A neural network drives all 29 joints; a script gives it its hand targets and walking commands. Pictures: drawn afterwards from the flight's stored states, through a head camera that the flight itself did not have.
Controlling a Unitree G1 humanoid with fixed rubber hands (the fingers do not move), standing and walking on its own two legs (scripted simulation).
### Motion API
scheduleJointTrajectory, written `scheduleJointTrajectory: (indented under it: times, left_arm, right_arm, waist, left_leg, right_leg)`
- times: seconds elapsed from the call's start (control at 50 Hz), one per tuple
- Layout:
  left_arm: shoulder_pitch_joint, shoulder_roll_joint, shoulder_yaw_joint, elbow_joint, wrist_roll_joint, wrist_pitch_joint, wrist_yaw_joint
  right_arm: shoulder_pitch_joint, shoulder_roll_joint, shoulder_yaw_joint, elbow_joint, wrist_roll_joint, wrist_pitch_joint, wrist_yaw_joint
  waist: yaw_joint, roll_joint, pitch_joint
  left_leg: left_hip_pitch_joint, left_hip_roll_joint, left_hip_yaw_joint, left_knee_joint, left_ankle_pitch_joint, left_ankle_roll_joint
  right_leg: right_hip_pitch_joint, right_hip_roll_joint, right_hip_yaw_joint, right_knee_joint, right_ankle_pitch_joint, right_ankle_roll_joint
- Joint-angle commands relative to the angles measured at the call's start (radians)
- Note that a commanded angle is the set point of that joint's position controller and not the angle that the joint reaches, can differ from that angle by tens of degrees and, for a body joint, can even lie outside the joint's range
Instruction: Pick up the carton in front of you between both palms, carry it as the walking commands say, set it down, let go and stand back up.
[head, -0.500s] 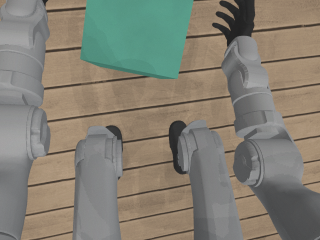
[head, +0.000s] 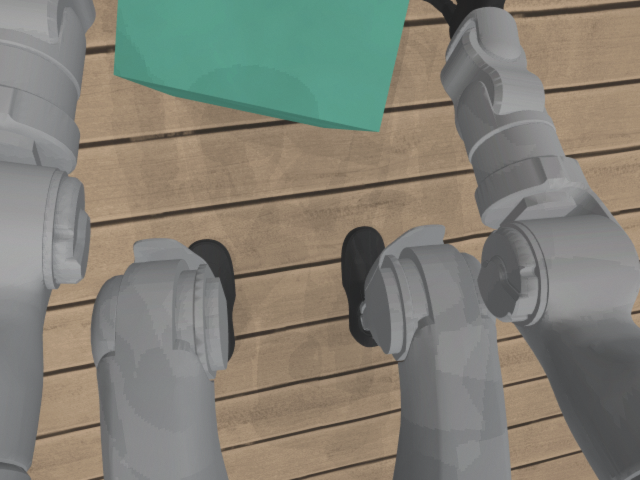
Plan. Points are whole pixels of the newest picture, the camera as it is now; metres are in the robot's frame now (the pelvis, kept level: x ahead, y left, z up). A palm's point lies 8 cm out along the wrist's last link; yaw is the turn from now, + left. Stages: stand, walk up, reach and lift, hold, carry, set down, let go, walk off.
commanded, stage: reach and lift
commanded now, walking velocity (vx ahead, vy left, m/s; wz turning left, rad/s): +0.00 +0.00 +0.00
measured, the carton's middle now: (268, 10) +0.53 +0.04 -0.25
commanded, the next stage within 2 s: none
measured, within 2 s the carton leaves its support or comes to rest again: leaves its support in 0.56 s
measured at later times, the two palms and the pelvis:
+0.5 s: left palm out of the picture +0.56 +0.19 -0.17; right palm out of the picture +0.53 -0.12 -0.16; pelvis +0.00 +0.00 +0.00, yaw +0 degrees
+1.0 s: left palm out of the picture +0.50 +0.20 -0.01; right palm out of the picture +0.50 -0.10 +0.00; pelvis -0.01 -0.01 +0.07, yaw +5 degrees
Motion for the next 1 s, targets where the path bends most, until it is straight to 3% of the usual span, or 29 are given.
scheduleJointTrajectory:
  times: [0.0, 0.08, 0.24, 0.3, 0.36, 0.44, 0.54, 0.64, 0.7, 0.78, 0.88, 0.98]
  left_arm:
    - [-0.249, 0.058, 0.017, -0.059, 0.009, -0.011, -0.001]
    - [-0.246, 0.041, 0.029, -0.042, 0.021, -0.016, -0.006]
    - [-0.352, -0.065, -0.019, -0.049, 0.020, -0.023, -0.004]
    - [-0.379, -0.189, -0.027, -0.028, 0.036, -0.014, -0.024]
    - [-0.507, -0.666, -0.086, -0.066, 0.063, 0.018, -0.135]
    - [-0.414, -0.949, -0.002, -0.106, 0.127, 0.066, -0.236]
    - [-0.408, -1.081, -0.004, -0.238, 0.115, 0.078, -0.248]
    - [-0.464, -1.181, -0.126, -0.494, 0.038, 0.090, -0.215]
    - [-0.449, -1.238, -0.167, -0.620, 0.039, 0.118, -0.182]
    - [-0.355, -1.323, -0.175, -0.635, 0.064, 0.184, -0.170]
    - [-0.256, -1.395, -0.028, -0.426, 0.181, 0.238, -0.209]
    - [-0.214, -1.402, 0.110, -0.334, 0.273, 0.246, -0.230]
  right_arm:
    - [-0.115, -0.062, -0.030, -0.064, -0.024, -0.019, -0.004]
    - [-0.129, -0.054, -0.055, -0.062, -0.055, -0.025, 0.002]
    - [-0.236, 0.075, -0.001, -0.077, -0.031, -0.024, 0.008]
    - [-0.245, 0.150, -0.044, -0.055, -0.097, -0.015, 0.015]
    - [-0.447, 0.591, 0.003, -0.092, -0.155, 0.018, 0.126]
    - [-0.520, 0.858, -0.004, -0.160, -0.217, 0.086, 0.240]
    - [-0.520, 1.004, 0.061, -0.233, -0.170, 0.115, 0.280]
    - [-0.508, 1.116, 0.187, -0.344, -0.102, 0.149, 0.270]
    - [-0.509, 1.155, 0.268, -0.448, -0.096, 0.177, 0.257]
    - [-0.519, 1.137, 0.317, -0.546, -0.125, 0.215, 0.253]
    - [-0.441, 1.162, 0.182, -0.407, -0.262, 0.265, 0.275]
    - [-0.412, 1.187, 0.096, -0.348, -0.343, 0.285, 0.302]
  waist:
    - [-0.012, 0.216, -1.223]
    - [-0.019, 0.197, -1.147]
    - [0.013, 0.183, -1.143]
    - [-0.023, 0.194, -1.113]
    - [-0.009, 0.197, -1.087]
    - [0.030, 0.150, -1.055]
    - [0.058, 0.141, -1.213]
    - [0.061, 0.191, -1.576]
    - [0.068, 0.225, -1.773]
    - [0.046, 0.225, -1.761]
    - [0.002, 0.210, -1.393]
    - [0.005, 0.169, -1.361]
  left_leg:
    - [0.745, 0.012, 0.009, -0.192, 0.402, -0.020]
    - [0.648, 0.010, 0.004, -0.206, 0.344, -0.017]
    - [0.625, 0.000, 0.015, -0.236, 0.255, -0.001]
    - [0.621, -0.013, 0.011, -0.242, 0.228, -0.006]
    - [0.582, -0.044, 0.009, -0.226, 0.256, 0.002]
    - [0.503, -0.073, 0.043, -0.210, 0.279, 0.008]
    - [0.588, -0.083, 0.064, -0.199, 0.429, 0.017]
    - [0.880, -0.092, 0.087, -0.192, 0.605, -0.008]
    - [1.049, -0.103, 0.103, -0.220, 0.643, -0.022]
    - [1.002, -0.129, 0.123, -0.302, 0.485, -0.035]
    - [0.734, -0.143, 0.123, -0.436, 0.149, -0.029]
    - [0.719, -0.151, 0.125, -0.522, 0.110, -0.015]
  right_leg:
    - [0.455, -0.001, -0.120, -0.123, 0.358, -0.004]
    - [0.447, -0.001, -0.109, -0.131, 0.335, -0.005]
    - [0.518, 0.020, -0.104, -0.141, 0.293, -0.010]
    - [0.534, 0.036, -0.112, -0.146, 0.273, -0.015]
    - [0.516, 0.069, -0.110, -0.128, 0.282, -0.033]
    - [0.474, 0.094, -0.126, -0.105, 0.269, -0.035]
    - [0.472, 0.103, -0.131, -0.084, 0.389, -0.033]
    - [0.524, 0.109, -0.147, -0.094, 0.481, -0.026]
    - [0.539, 0.118, -0.155, -0.132, 0.460, -0.023]
    - [0.591, 0.126, -0.158, -0.209, 0.340, -0.033]
    - [0.517, 0.119, -0.150, -0.328, 0.121, -0.057]
    - [0.570, 0.120, -0.135, -0.432, 0.096, -0.056]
